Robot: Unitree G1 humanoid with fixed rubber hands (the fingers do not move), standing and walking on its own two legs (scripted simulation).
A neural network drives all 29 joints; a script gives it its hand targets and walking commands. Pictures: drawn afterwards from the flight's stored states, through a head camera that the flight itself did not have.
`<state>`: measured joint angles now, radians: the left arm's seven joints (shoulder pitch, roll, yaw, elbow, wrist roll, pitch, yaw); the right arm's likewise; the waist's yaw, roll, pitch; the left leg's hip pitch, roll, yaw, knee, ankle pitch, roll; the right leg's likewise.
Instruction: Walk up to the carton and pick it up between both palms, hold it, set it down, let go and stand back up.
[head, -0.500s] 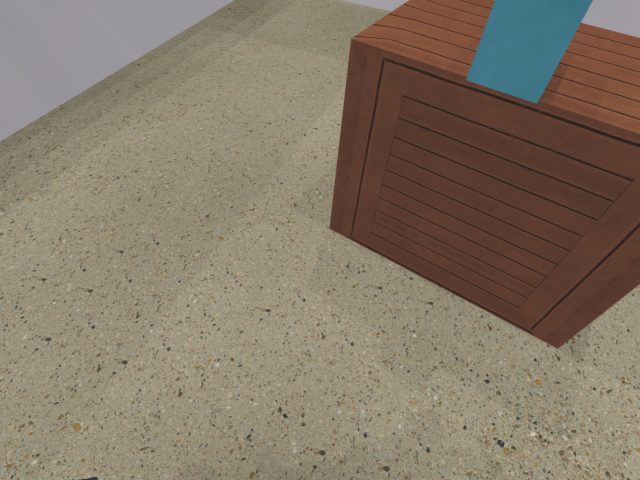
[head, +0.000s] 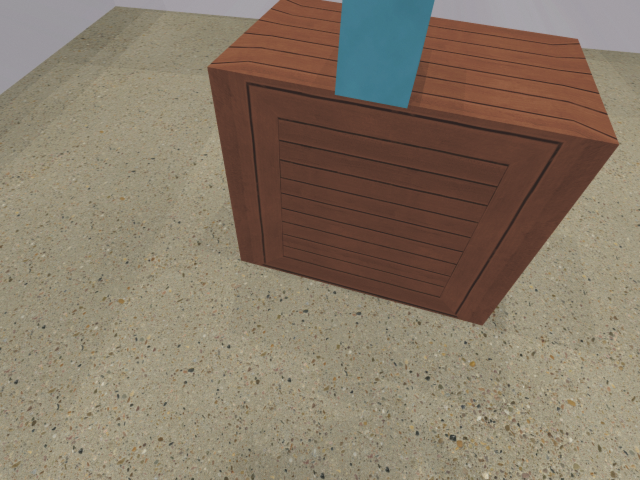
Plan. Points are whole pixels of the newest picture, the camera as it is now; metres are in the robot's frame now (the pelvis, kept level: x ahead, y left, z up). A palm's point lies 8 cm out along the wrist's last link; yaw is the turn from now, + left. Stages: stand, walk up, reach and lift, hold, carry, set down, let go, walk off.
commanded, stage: walk up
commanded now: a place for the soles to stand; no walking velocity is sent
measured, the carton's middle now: (389, 24) +1.02 -0.13 +0.14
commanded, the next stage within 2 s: none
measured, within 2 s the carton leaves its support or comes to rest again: neither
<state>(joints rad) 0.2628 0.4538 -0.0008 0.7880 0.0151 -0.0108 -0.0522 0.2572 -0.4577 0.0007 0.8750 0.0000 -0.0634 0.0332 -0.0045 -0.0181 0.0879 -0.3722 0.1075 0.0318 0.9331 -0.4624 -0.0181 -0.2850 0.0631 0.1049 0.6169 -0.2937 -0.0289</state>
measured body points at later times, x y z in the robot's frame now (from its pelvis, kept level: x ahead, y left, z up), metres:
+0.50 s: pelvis +0.11 -0.02 +0.00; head +0.13 -0.02 +0.45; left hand +0.25 +0.28 -0.11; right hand +0.11 -0.36 -0.10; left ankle +0.13 +0.14 -0.68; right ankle +0.12 -0.13 -0.73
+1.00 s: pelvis +0.13 -0.01 -0.01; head +0.17 -0.01 +0.44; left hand +0.29 +0.28 -0.12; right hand +0.12 -0.35 -0.11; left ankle +0.19 +0.13 -0.73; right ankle +0.13 -0.13 -0.73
